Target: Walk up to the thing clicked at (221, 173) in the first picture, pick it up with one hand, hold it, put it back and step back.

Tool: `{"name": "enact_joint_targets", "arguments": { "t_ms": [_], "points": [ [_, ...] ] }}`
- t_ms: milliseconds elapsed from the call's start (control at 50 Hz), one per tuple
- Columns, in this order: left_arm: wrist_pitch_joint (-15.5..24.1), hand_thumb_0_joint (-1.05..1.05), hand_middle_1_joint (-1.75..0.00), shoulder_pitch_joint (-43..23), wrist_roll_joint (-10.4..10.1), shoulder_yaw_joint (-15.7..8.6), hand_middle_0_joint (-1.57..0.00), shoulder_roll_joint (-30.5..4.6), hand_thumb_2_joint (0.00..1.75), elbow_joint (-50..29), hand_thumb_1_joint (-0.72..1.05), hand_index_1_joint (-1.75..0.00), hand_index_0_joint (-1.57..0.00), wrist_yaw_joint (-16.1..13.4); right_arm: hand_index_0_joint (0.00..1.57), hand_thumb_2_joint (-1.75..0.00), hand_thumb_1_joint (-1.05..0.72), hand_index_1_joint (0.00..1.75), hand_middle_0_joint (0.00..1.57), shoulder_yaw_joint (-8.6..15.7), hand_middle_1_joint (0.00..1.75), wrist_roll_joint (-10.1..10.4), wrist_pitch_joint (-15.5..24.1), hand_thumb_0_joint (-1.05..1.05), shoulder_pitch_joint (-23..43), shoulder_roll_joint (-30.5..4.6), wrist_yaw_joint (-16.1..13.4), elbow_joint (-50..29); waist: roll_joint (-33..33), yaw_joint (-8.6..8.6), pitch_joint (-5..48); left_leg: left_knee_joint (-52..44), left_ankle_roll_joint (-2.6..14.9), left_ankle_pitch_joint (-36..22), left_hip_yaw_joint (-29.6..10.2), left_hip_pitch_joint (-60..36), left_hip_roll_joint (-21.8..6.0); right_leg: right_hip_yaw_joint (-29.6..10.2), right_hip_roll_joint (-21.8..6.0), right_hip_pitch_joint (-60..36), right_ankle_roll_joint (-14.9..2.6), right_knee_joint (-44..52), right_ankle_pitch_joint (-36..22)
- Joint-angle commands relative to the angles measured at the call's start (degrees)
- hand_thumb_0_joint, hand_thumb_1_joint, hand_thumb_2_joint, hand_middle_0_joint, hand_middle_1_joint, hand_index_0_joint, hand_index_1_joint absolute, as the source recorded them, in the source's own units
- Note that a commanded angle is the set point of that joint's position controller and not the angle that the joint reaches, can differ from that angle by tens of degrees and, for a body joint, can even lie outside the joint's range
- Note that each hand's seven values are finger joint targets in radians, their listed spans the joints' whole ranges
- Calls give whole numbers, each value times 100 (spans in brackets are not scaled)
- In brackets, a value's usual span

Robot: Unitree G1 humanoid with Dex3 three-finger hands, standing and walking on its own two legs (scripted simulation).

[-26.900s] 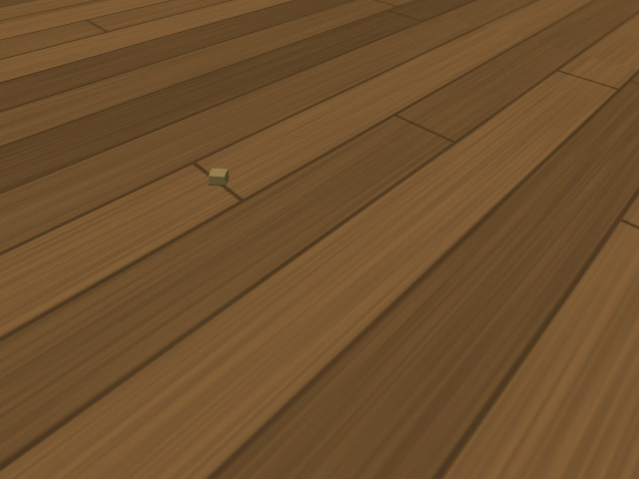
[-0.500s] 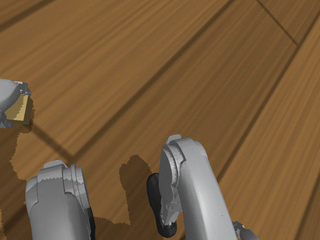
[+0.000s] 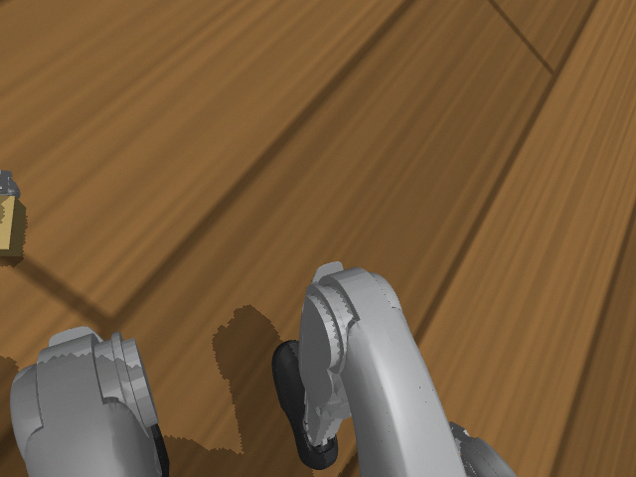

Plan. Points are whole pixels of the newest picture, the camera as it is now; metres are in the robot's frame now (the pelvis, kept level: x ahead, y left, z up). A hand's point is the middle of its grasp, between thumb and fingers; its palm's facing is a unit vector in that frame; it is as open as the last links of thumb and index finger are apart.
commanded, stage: rest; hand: left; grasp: from above
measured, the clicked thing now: out of the picture +0.46 +0.29 -0.25
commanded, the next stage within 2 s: open in 0.52 s
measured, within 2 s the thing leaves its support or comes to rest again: rests again in 0.26 s
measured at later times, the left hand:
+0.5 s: hand out of the picture +0.44 +0.30 -0.24, palm faces -0.49 -0.04 -0.87, open 9.2 cm
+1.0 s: hand out of the picture +0.44 +0.29 -0.24, palm faces -0.49 -0.03 -0.87, open 10.5 cm
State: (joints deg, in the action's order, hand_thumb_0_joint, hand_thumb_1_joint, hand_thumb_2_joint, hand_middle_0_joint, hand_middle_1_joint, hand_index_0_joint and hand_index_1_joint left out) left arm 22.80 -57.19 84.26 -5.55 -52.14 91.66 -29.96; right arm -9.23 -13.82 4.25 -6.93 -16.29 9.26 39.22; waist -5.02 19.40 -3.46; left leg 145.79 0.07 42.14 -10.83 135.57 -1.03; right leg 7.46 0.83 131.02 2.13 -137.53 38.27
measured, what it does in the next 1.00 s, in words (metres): stands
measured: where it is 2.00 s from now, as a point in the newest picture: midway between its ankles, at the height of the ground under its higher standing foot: (236, 462)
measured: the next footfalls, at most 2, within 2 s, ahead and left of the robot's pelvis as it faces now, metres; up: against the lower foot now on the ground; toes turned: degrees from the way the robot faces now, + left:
none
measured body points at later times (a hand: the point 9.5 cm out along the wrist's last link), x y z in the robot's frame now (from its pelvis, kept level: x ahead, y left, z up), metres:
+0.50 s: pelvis +0.00 +0.00 +0.00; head +0.26 +0.12 +0.34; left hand +0.46 +0.30 -0.19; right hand +0.06 -0.26 -0.07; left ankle +0.06 +0.12 -0.27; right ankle +0.11 -0.12 -0.27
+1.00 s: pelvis +0.00 +0.00 +0.00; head +0.26 +0.12 +0.34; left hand +0.47 +0.29 -0.19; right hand +0.06 -0.26 -0.07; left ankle +0.06 +0.12 -0.27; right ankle +0.11 -0.12 -0.27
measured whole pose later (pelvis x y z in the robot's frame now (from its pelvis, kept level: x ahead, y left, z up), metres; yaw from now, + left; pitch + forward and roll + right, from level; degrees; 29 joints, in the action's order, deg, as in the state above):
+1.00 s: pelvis +0.00 +0.00 +0.00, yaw -2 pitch +28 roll -13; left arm 20.7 -57.2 82.2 -3.6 -55.1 94.9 -32.9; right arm -14.2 -15.9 8.6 -5.1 -18.1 11.5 37.5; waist -7.0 21.2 -6.5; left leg 147.6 0.4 42.5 -12.8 134.8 -1.2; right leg 9.0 1.7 129.5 3.0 -137.5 37.6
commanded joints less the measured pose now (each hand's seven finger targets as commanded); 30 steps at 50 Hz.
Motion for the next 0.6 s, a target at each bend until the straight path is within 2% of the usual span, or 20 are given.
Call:
{"name": "enact_joint_targets", "arguments": {
  "t_ms": [0,60,80,120,140,160,240,260,300,320,340,360,380,400,460,480,500,520,540,580],
  "points": [
    [-43,0,-60,-1729,-121,-211,-105,-1484,69,-708,77,-57,-107,-359,20,-90,-90,30,20,475,30,-91,22,0,-1167,-1750,-91,16,2705,112,3853,-1431,69,-1572,496,-3041,23,485,303,-1944,-380,1128,-1474],
    [-117,0,-60,-1705,-149,-107,-102,-1340,64,-506,76,-56,-106,-379,20,-90,-90,30,20,427,30,-132,75,0,-1111,-1735,-68,6,2567,182,3596,-1455,90,-1307,493,-2826,23,507,319,-1861,-363,1149,-1301],
    [-144,0,-59,-1751,-175,55,-102,-1185,64,-485,75,-55,-106,-360,20,-90,-90,30,20,395,30,-120,115,0,-966,-1724,-67,-54,2563,188,3507,-1438,83,-1184,482,-2797,23,516,326,-1738,-393,1150,-1173],
    [-147,0,-59,-1794,-179,-110,-101,-1552,63,-749,74,-55,-105,-384,20,-90,-90,30,20,391,30,-104,145,0,-1076,-1765,-76,-28,2786,153,3897,-1433,87,-1355,469,-3048,1,462,330,-2003,-370,1118,-1369],
    [-153,0,-57,-1809,-219,-23,-101,-1452,61,-873,72,-54,-104,-381,20,-90,-90,30,20,372,30,-85,144,0,-1052,-1736,-72,-71,2808,99,3990,-1426,80,-1443,465,-3018,-1,462,329,-2072,-369,1102,-1436],
    [-219,0,-57,-1543,-214,84,-101,-1238,60,-362,73,-53,-104,-365,20,-90,-90,30,20,330,30,-105,170,0,-1005,-1704,-50,-35,2617,167,3639,-1365,90,-1375,486,-2851,4,476,331,-1949,-373,1066,-1397],
    [-237,0,-57,-1573,-221,-94,-99,-1459,60,-354,71,-54,-103,-342,20,-90,-91,30,20,336,30,-123,217,0,-1022,-1879,-39,-49,2595,252,3409,-1343,53,-1456,436,-2934,-5,582,318,-1803,-381,1059,-1416],
    [-219,0,-55,-1631,-244,-94,-99,-1498,59,-544,70,-52,-102,-359,20,-90,-90,30,20,335,30,-121,215,0,-980,-1837,-40,-33,2708,160,3555,-1426,41,-1425,422,-2976,-9,551,334,-1892,-384,1086,-1385],
    [-212,0,-55,-1618,-249,-100,-99,-1504,56,-598,71,-51,-103,-372,20,-90,-91,30,20,328,30,-121,239,0,-979,-1881,-11,-109,2795,215,3520,-1409,27,-1487,418,-3016,-11,573,316,-1892,-388,1070,-1424],
    [-215,0,-55,-1634,-268,-22,-99,-1444,58,-708,70,-52,-102,-377,20,-90,-91,30,20,295,30,-117,256,0,-891,-1826,-3,-150,2780,142,3656,-1402,30,-1464,396,-3028,-33,544,347,-1963,-400,1062,-1415],
    [-235,0,-55,-1502,-248,-149,-100,-1580,60,-562,70,-52,-103,-394,20,-90,-91,30,20,286,30,-140,252,0,-991,-1845,5,-100,2738,210,3642,-1344,51,-1511,422,-3020,-26,549,339,-2028,-378,1056,-1486],
    [-206,0,-54,-1651,-271,-83,-99,-1558,59,-826,69,-51,-102,-395,20,-90,-91,30,20,309,30,-107,244,0,-1007,-1847,7,-134,2846,179,3835,-1399,42,-1582,411,-3099,-32,518,351,-2121,-376,1067,-1537],
    [-213,0,-54,-1503,-255,-226,-99,-1685,59,-703,69,-51,-102,-427,20,-90,-91,30,20,297,30,-126,230,0,-1060,-1864,7,-102,2864,173,3851,-1395,28,-1695,394,-3121,-29,560,337,-2140,-382,1020,-1633],
    [-232,0,-54,-1467,-260,-94,-99,-1517,58,-520,70,-51,-102,-425,20,-90,-91,30,20,280,30,-132,236,0,-1006,-1834,27,-136,2830,194,3697,-1380,32,-1619,396,-3008,-34,553,347,-2070,-386,1018,-1563],
    [-234,0,-52,-1477,-264,-85,-99,-1456,58,-310,69,-50,-102,-431,20,-90,-91,30,20,213,30,-176,231,0,-1028,-1849,52,-97,2594,354,3440,-1313,61,-1613,363,-2865,-39,608,357,-2048,-351,1036,-1623],
    [-226,0,-53,-1519,-280,19,-99,-1344,58,-322,69,-50,-102,-410,20,-90,-91,30,20,228,30,-170,249,0,-980,-1890,48,-128,2620,336,3400,-1324,57,-1591,375,-2902,-28,605,359,-1989,-352,1056,-1606],
    [-219,0,-53,-1507,-272,-44,-99,-1499,59,-309,68,-51,-101,-417,20,-90,-91,30,20,201,30,-160,252,0,-978,-1847,55,-81,2715,304,3433,-1370,56,-1521,363,-2887,-45,578,368,-2072,-349,1038,-1564],
    [-227,0,-53,-1493,-250,65,-100,-1381,57,-207,70,-50,-103,-394,20,-90,-91,30,20,185,30,-189,278,0,-934,-1917,66,-166,2617,370,3247,-1295,66,-1426,370,-2803,-30,605,347,-1938,-355,1055,-1471],
    [-216,0,-53,-1525,-280,33,-100,-1455,59,-304,70,-50,-103,-404,20,-90,-91,30,20,205,30,-159,282,0,-912,-1921,54,-97,2599,281,3295,-1371,52,-1388,341,-2815,-38,631,362,-1914,-368,1089,-1395],
    [-199,0,-54,-1494,-261,55,-102,-1441,59,-230,73,-51,-104,-401,20,-90,-91,30,20,171,30,-181,297,0,-962,-1930,77,-137,2661,372,3276,-1405,43,-1367,317,-2927,-39,656,346,-1919,-348,1053,-1382]
  ]
}}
